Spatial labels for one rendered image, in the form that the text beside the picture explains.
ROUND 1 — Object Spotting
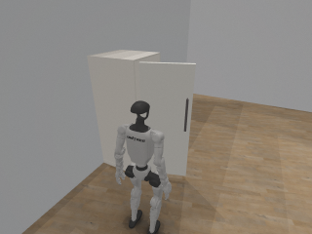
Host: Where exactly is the handle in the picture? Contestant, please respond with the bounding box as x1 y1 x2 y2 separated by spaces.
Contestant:
183 98 189 132

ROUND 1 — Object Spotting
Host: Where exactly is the right robot hand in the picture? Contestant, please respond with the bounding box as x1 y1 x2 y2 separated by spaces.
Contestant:
160 182 172 200

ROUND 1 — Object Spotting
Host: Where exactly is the right robot upper arm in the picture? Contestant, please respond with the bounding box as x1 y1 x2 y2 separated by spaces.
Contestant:
151 130 165 167

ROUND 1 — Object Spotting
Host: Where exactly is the fridge door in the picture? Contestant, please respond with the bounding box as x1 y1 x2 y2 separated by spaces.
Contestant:
138 61 196 176

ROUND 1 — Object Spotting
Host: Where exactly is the right robot foot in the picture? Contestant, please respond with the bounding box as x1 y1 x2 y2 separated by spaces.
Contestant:
147 220 161 234

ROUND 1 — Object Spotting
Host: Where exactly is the left robot hand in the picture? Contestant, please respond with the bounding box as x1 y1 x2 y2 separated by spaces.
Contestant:
115 170 126 185

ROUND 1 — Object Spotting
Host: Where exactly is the left robot thigh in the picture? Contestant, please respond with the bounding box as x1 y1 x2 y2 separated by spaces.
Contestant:
125 163 142 199

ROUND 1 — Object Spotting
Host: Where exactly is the left robot upper arm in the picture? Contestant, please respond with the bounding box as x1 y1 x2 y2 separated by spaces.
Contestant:
115 124 130 156

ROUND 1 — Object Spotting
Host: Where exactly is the robot left forearm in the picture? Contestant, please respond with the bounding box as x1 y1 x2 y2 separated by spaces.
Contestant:
114 150 124 173

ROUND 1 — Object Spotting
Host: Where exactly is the robot right forearm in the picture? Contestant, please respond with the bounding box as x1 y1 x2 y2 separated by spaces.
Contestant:
156 157 170 186

